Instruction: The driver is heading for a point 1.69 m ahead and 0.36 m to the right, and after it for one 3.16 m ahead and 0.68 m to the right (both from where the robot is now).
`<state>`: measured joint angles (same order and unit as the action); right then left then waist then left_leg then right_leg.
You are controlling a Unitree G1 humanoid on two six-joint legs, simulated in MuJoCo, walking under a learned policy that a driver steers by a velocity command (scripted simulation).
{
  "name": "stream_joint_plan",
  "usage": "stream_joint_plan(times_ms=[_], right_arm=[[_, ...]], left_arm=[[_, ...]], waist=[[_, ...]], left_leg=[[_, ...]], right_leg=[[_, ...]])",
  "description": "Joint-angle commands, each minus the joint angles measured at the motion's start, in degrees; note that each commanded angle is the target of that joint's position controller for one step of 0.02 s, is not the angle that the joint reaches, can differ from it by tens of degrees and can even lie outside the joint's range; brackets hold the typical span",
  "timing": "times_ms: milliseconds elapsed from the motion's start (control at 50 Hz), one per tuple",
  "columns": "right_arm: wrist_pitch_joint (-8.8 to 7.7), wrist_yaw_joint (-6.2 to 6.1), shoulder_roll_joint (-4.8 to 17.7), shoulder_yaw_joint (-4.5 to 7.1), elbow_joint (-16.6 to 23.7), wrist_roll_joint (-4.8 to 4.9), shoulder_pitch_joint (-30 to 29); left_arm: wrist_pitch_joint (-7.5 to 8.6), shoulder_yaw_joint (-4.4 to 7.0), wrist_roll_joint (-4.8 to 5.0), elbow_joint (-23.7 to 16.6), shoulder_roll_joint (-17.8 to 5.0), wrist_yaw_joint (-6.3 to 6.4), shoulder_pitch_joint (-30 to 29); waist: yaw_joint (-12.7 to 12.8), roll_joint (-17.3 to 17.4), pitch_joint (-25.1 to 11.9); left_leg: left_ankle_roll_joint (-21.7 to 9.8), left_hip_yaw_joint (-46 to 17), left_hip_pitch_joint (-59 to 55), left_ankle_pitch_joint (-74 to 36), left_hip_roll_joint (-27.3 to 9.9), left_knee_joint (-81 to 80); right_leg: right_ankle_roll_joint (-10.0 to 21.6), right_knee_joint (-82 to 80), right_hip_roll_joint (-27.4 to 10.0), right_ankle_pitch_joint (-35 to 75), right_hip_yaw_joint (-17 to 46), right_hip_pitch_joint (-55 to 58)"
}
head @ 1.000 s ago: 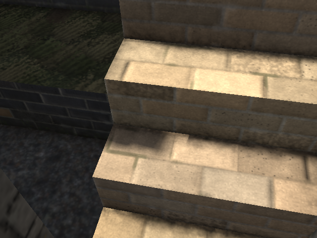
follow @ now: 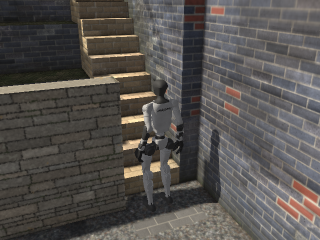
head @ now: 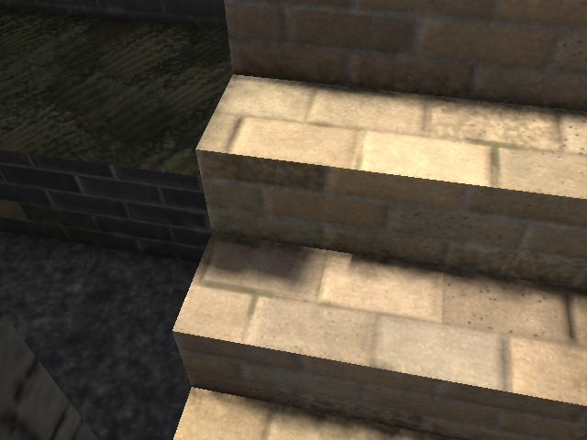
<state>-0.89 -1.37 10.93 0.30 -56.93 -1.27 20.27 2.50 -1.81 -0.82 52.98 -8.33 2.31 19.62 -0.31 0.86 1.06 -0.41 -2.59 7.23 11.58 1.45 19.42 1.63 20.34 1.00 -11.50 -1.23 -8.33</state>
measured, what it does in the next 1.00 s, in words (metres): stands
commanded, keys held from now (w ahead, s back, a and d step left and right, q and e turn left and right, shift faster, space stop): w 1.00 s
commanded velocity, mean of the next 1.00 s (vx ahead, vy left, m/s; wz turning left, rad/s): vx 0.40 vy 0.00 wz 0.00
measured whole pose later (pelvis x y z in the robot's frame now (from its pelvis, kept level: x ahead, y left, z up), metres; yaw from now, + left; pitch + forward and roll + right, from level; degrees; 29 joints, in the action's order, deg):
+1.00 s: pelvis +0.01 +0.00 +0.01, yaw +0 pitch +0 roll +0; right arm -3.4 -0.7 12.4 -1.2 -53.0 -1.1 10.0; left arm 4.7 -3.6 -1.0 48.9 -9.9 1.1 9.1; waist 0.0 0.6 0.4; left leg -0.3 -2.5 4.3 8.3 1.0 12.3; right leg 1.4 12.8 1.3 -8.0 -0.7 -5.1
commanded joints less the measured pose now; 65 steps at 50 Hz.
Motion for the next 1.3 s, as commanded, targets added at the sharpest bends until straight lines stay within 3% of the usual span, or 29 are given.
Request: stream_joint_plan(times_ms=[20, 100, 220, 320, 440, 820, 880, 1280, 1300], right_arm=[[-0.36, -0.16, 4.42, 0.56, 1.51, -0.36, 3.31], [-1.26, -0.21, 4.21, 0.23, 2.34, -0.39, 2.51], [-2.75, -0.14, 4.58, 0.21, 3.75, 0.13, 0.62], [-3.28, -0.48, 4.7, 0.23, 5.17, 0.74, -2.46], [-3.3, -0.52, 5.11, 0.26, 5.87, 0.71, -4.77], [-3.22, 0.08, 6.32, -0.26, 6.82, 0.29, -11.6], [-3.14, 0.42, 6.63, -0.34, 6.52, 0.26, -10.6], [-3.21, 0.71, 7.53, -0.91, 6.93, 0.22, -10.43], [-3.34, 1.01, 7.9, -0.69, 7.1, 0.46, -10.98]], left_arm=[[0.41, 0.31, -0.27, -2.37, -3.72, -0.02, 1.82], [1.0, 0.39, -0.13, -3.42, -4.63, 0.14, -0.01], [2.16, 0.27, 0.26, -4.44, -4.59, 0.01, -1.0], [2.67, 0.11, 0.65, -5.66, -4.48, -0.23, -3.47], [2.8, -0.1, 0.53, -6.42, -4.39, -0.35, -5.94], [2.84, -0.63, 0.14, -7.66, -5.59, -1.1, -12.12], [2.93, -0.74, -0.25, -7.65, -5.76, -1.06, -11.62], [3.13, -1.27, -0.15, -7.7, -7.02, -1.2, -11.98], [3.28, -0.96, 1.07, -6.81, -8.41, -1.05, -10.59]], waist=[[-0.14, -2.51, 3.13], [-0.19, -2.64, 3.49], [0.42, -0.69, 0.68], [0.48, -0.39, -1.71], [0.28, -0.75, -2.43], [0.32, -1.24, -3.32], [0.36, -1.26, -3.25], [0.18, -1.29, -3.16], [0.3, -1.27, -3.36]], left_leg=[[-2.29, -4.53, 3.09, -3.35, -5.37, -4.33], [-2.63, -3.6, 3.82, -3.78, -4.6, -4.47], [-3.0, -3.89, 3.19, -11.68, -5.61, -3.74], [-3.01, -3.64, 1.22, -18.71, -6.27, -3.04], [-2.67, -3.76, -0.82, -21.77, -6.85, -3.45], [-1.62, -3.87, -2.16, -17.52, -7.61, -7.63], [-1.49, -3.88, -1.77, -16.18, -7.39, -7.4], [-1.1, -3.92, -1.44, -14.79, -7.51, -7.33], [-1.19, -3.76, -1.2, -12.94, -7.03, -6.46]], right_leg=[[1.44, -6.63, -6.32, -4.18, 7.11, -1.61], [2.01, -8.62, -6.48, -6.58, 8.25, -1.45], [2.4, -6.2, -5.88, 2.52, 6.71, 2.36], [2.66, -5.02, -6.06, 9.91, 6.07, 4.41], [2.0, -5.1, -6.36, 13.89, 5.75, 4.96], [0.73, -8.8, -7.27, 10.1, 6.53, 5.85], [0.35, -8.75, -7.18, 9.9, 6.46, 5.79], [0.46, -9.07, -7.16, 9.0, 6.85, 5.42], [0.09, -8.47, -6.76, 8.01, 7.05, 5.78]])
